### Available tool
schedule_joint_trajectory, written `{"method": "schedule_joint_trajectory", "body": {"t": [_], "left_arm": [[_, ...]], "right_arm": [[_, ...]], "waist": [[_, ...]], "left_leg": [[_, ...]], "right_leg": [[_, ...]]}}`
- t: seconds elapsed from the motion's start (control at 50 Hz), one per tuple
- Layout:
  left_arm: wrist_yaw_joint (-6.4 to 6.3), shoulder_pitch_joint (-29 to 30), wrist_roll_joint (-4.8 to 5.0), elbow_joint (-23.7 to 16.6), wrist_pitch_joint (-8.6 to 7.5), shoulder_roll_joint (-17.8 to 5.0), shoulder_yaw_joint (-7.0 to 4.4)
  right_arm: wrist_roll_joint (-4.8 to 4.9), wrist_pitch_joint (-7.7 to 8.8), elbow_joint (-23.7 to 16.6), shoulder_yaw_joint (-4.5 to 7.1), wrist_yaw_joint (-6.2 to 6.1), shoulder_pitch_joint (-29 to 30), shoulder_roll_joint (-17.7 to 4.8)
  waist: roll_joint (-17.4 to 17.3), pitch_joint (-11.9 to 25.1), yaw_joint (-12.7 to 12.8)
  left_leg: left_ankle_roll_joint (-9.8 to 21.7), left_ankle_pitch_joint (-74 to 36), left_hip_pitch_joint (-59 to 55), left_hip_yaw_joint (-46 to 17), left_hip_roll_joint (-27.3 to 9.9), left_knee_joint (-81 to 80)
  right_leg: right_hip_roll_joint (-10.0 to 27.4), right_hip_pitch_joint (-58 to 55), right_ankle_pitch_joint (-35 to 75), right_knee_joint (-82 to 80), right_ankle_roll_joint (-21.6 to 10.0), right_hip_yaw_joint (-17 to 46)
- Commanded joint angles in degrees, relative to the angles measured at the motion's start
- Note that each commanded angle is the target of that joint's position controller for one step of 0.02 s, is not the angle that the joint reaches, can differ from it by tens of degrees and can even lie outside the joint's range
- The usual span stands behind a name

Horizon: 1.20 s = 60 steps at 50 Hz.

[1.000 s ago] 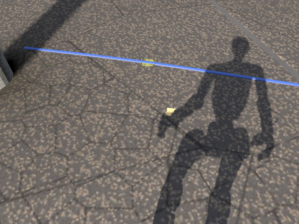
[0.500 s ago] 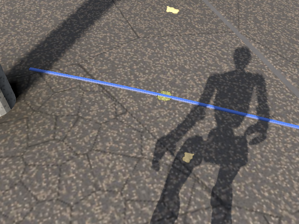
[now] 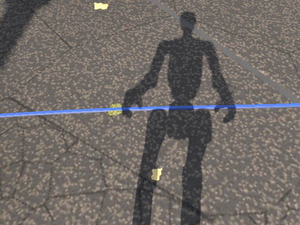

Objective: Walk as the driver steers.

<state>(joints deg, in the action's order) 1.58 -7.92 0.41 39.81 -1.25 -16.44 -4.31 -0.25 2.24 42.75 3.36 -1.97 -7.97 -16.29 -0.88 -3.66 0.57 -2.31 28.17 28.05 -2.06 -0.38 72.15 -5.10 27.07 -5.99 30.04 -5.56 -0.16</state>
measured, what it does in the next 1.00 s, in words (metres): steps on the spot, turning right: left foot, then right foot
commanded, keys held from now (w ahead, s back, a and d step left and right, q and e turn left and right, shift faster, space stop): e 0.64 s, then no key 0.34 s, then w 0.02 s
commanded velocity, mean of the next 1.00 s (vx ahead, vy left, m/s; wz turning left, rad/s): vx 0.02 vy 0.00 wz -0.48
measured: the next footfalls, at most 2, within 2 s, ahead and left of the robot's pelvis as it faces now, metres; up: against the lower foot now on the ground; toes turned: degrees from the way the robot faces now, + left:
left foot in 0.36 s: +0.14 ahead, +0.16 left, +0.00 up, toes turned -18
right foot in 0.78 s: +0.02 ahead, -0.08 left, +0.00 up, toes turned -28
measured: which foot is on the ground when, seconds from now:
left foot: up 0.00-0.34, down 0.36-0.78, up 0.80-1.00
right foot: down 0.00-0.36, up 0.38-0.76, down 0.78-1.00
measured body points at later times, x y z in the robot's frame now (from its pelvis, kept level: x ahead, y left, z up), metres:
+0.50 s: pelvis +0.05 +0.06 +0.01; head +0.09 +0.07 +0.46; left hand +0.29 +0.29 -0.09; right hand +0.10 -0.25 -0.07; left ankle +0.10 +0.17 -0.73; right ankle +0.02 -0.06 -0.64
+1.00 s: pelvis +0.03 +0.02 +0.02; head +0.04 -0.01 +0.46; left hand +0.31 +0.15 -0.06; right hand -0.01 -0.29 -0.11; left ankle +0.09 +0.17 -0.67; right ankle -0.02 -0.06 -0.73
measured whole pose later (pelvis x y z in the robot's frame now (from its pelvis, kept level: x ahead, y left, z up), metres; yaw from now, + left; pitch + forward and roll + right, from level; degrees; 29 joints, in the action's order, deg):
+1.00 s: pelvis +0.03 +0.02 +0.02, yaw -29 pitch +2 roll +0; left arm -0.1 -7.8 -0.7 36.7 0.5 -12.8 -1.9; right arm -0.1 -1.6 43.5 4.3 -1.7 -11.4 -17.8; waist -2.7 -1.2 -1.2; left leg -5.1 23.3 25.2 -0.5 -3.7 53.2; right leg -2.0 14.5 -13.3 26.3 -2.7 0.6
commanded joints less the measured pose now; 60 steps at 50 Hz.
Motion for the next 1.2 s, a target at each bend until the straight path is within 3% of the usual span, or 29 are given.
{"method": "schedule_joint_trajectory", "body": {"t": [0.02,0.08,0.2,0.28,0.32,0.34,0.36,0.38,0.4,0.42,0.44,0.48,0.52,0.58,0.64,0.7,0.76,0.78,0.8,0.82,0.84,0.86,0.9,0.98,1.0,1.06,1.1,1.16,1.2], "left_arm": [[-0.92,0.59,-0.57,-5.23,-0.13,-7.0,-1.88],[-2.03,-0.95,-0.46,-5.53,0.32,-9.11,-2.67],[-3.54,-0.22,-0.04,-7.29,2.32,-9.24,-2.78],[-3.37,-1.24,-0.13,-7.84,3.12,-8.94,-2.77],[-3.42,-0.39,0.4,-8.36,3.59,-8.8,-2.69],[-3.55,-0.3,0.86,-8.57,3.84,-8.29,-2.53],[-3.6,-1.84,0.85,-8.83,3.92,-6.01,-1.89],[-3.29,-2.27,1.36,-10.79,3.42,-4.66,-1.72],[-2.96,-1.81,-0.01,-10.39,2.4,-9.67,-3.24],[-2.69,-3.09,0.22,-8.77,2.45,-11.71,-4.15],[-2.81,-4.85,0.45,-7.01,3.16,-10.66,-4.14],[-2.79,-6.05,0.39,-6.18,4.4,-7.54,-3.27],[-2.57,-3.07,1.05,-7.65,4.58,-5.84,-2.49],[-2.18,1.35,1.0,-10.03,4.34,-4.58,-1.68],[-1.37,1.89,0.68,-11.02,4.25,-3.82,-1.07],[-1.0,0.81,0.59,-10.86,4.45,-4.42,-1.28],[-0.75,-4.46,0.45,-8.53,4.27,-4.1,-1.59],[-1.15,-5.7,0.23,-8.42,4.16,-5.98,-1.97],[-2.13,-6.9,-0.38,-9.59,4.01,-11.53,-2.8],[-1.85,-5.63,-2.08,-9.62,2.98,-10.47,-2.07],[-1.44,-4.81,-2.39,-9.28,1.91,-8.26,-1.43],[-1.35,-2.35,-2.02,-8.36,1.2,-6.96,-0.91],[-1.53,1.54,-0.83,-8.05,0.78,-6.53,-0.58],[-2.04,3.08,-1.17,-6.68,0.79,-3.63,0.46],[-2.15,1.74,-1.08,-5.93,0.92,-3.46,0.5],[-2.07,-2.72,-0.34,-3.75,1.4,-8.5,-0.99],[-2.15,-3.63,0.18,-3.0,1.08,-8.56,-0.97],[-2.16,-1.26,1.22,-2.54,0.7,-8.12,-0.74],[-1.93,1.16,0.82,-2.93,0.35,-4.98,0.12]], "right_arm": [[-0.56,-1.08,-3.54,1.88,-0.84,-4.64,-6.01],[-0.69,-1.46,-3.69,1.28,-1.38,-3.92,-4.08],[-0.12,-1.61,-5.02,1.28,-1.08,0.34,-4.12],[0.54,-0.25,-5.39,1.55,-0.18,0.39,-4.64],[0.83,0.32,-4.8,1.89,0.47,-2.17,-4.78],[0.71,0.49,-4.07,2.36,0.72,-4.48,-5.53],[-0.24,0.36,-4.04,3.32,0.63,-6.21,-8.94],[-1.99,-0.43,-4.1,4.48,0.41,-4.67,-14.23],[-3.16,-0.24,-5.66,4.06,0.53,-2.92,-11.26],[-2.61,-0.17,-7.11,3.18,0.15,0.02,-8.31],[-1.59,-0.3,-7.64,2.65,-0.03,2.36,-6.46],[-0.29,-0.64,-7.96,1.89,-0.39,2.69,-5.22],[-0.75,-1.32,-7.75,1.93,-0.67,0.86,-5.79],[-0.88,-2.13,-6.94,2.7,-1.03,-2.71,-7.86],[-0.4,-2.4,-6.98,3.56,-0.55,-1.91,-10.19],[0.63,-2.25,-6.23,3.67,0.34,-2.0,-10.83],[2.28,-2.19,-5.09,3.02,0.62,-0.96,-9.51],[1.59,-1.84,-3.82,2.17,0.88,-3.92,-7.01],[-2.12,-1.32,-5.76,0.12,1.63,-4.29,-1.87],[-1.24,-1.36,-6.73,0.89,1.12,-0.71,-4.17],[0.07,-1.79,-6.43,1.92,0.69,1.19,-7.88],[0.59,-2.23,-5.78,2.21,0.54,0.85,-7.94],[-0.14,-3.19,-3.92,2.52,-0.15,-1.38,-7.67],[0.28,-3.24,-2.59,1.39,0.16,-3.5,-4.23],[0.15,-3.14,-2.71,0.93,0.32,-2.82,-3.5],[1.03,-2.4,-3.88,1.15,0.78,0.01,-5.87],[1.51,-1.25,-4.11,1.25,1.13,0.42,-6.44],[1.35,0.79,-1.42,0.89,2.02,-4.78,-4.42],[0.87,1.69,1.84,1.14,2.22,-12.5,-4.59]], "waist": [[3.86,11.62,-2.5],[4.88,12.99,-1.86],[8.52,11.08,0.09],[10.32,11.03,1.06],[10.67,10.75,-0.64],[10.02,10.63,-1.99],[4.21,11.68,-1.59],[-14.5,8.8,1.4],[-14.37,8.76,-0.04],[-9.05,8.7,0.98],[-6.2,7.78,1.94],[-5.67,6.38,1.31],[-7.16,5.27,-0.41],[-9.3,6.64,-3.36],[-10.21,7.94,-3.64],[-10.8,8.39,-3.35],[-8.99,8.77,0.1],[-4.21,10.65,-0.1],[13.54,13.77,-1.91],[16.16,13.32,0.6],[11.15,11.46,1.84],[10.27,9.41,0.41],[9.04,7.64,-1.12],[8.81,8.72,-1.85],[8.64,9.41,-0.84],[11.12,4.88,2.41],[9.95,2.04,2.44],[7.29,2.04,-1.2],[4.88,4.47,-4.8]], "left_leg": [[-0.04,-4.11,4.2,-3.11,-1.85,-5.28],[-1.4,-5.95,3.42,-2.85,-0.42,-13.11],[-2.08,-10.77,1.85,-4.14,0.87,-23.74],[-0.78,-8.63,-2.37,-3.95,2.24,-32.37],[0.71,-11.68,-7.79,-2.85,2.82,-41.9],[1.75,-16.25,-13.27,-2.49,1.63,-48.83],[4.91,-17.69,-20.62,-9.0,-7.46,-52.08],[13.43,-28.4,-22.65,-22.85,-19.13,-54.52],[18.55,-33.05,-19.24,-28.35,-24.5,-55.44],[17.0,-33.77,-17.99,-22.53,-21.79,-54.05],[14.04,-33.34,-17.34,-16.25,-17.48,-52.92],[12.61,-34.29,-17.62,-9.71,-14.17,-52.51],[13.03,-33.25,-19.07,-5.47,-12.39,-53.47],[14.52,-35.06,-25.11,-4.59,-14.59,-52.88],[14.89,-36.56,-23.51,-2.15,-16.35,-52.42],[15.01,-37.6,-22.0,-2.07,-17.07,-50.98],[11.2,-35.42,-18.6,0.13,-15.22,-45.01],[6.73,-28.18,-12.54,3.18,-12.79,-40.18],[0.48,-0.84,1.15,8.83,-6.89,-24.89],[-1.65,10.61,5.48,3.6,-3.72,-16.57],[-2.0,8.97,4.96,0.99,-4.53,-11.75],[-1.87,5.47,5.19,0.13,-4.72,-11.0],[-2.54,-0.99,3.54,-0.32,-4.62,-11.34],[-3.14,-6.36,-3.63,0.59,-3.96,-20.55],[-2.85,-6.69,-5.25,1.14,-3.91,-24.6],[-0.8,-3.06,-3.12,3.74,-1.77,-29.13],[1.57,-1.14,-1.78,3.1,-2.09,-32.38],[5.24,-8.57,-12.41,4.68,-0.94,-43.61],[7.29,-12.65,-26.85,2.22,-2.03,-48.37]], "right_leg": [[14.93,-12.2,13.97,-11.9,-10.28,20.89],[13.61,-11.63,14.73,-11.24,-9.74,19.83],[11.35,-9.36,-9.65,-12.58,-6.71,24.51],[11.59,-12.04,-7.59,-10.61,-6.14,28.73],[10.47,-11.94,-4.87,-8.55,-4.87,29.88],[8.56,-9.76,-5.72,-6.69,-3.17,28.95],[4.99,-3.48,-14.64,0.38,-0.25,24.9],[-4.92,9.1,-26.44,12.58,3.38,11.06],[-2.05,11.72,-28.84,27.43,6.16,10.1],[-0.4,10.45,-25.01,34.24,7.07,10.29],[0.04,9.99,-21.74,37.44,8.11,8.98],[0.79,11.09,-17.34,43.34,9.9,7.27],[2.0,11.82,-14.52,39.32,10.94,3.84],[4.59,11.69,-15.07,30.09,12.0,2.41],[6.22,4.47,-17.14,21.54,11.0,-0.28],[4.91,-2.21,-17.59,13.06,8.99,-2.33],[2.88,-14.35,-4.13,-7.17,4.59,-3.66],[5.99,-23.84,5.2,-10.04,2.98,1.55],[21.67,-34.73,29.58,-7.39,-1.85,19.78],[28.66,-26.44,31.41,-7.81,-12.68,24.14],[25.24,-23.39,25.28,-9.33,-13.05,20.73],[21.57,-21.87,20.52,-9.59,-10.15,16.85],[18.5,-19.05,19.57,-9.99,-7.45,13.23],[15.48,-17.52,18.41,-9.71,-6.77,9.11],[15.36,-17.82,9.98,-10.92,-6.91,9.78],[17.68,-17.56,-20.8,-16.85,-8.64,17.93],[19.6,-17.53,-27.15,-18.38,-8.76,22.11],[17.7,-12.39,-26.14,-17.03,-7.21,19.66],[13.13,-3.87,-23.75,-10.07,-3.63,14.66]]}}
